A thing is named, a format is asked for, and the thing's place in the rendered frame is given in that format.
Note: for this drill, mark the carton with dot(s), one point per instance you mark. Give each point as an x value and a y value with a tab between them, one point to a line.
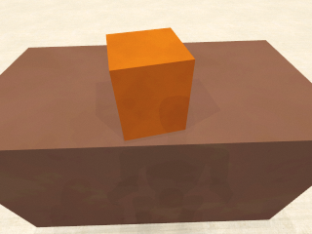
151	72

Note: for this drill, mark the pedestal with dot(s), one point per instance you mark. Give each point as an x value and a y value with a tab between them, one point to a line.
245	153

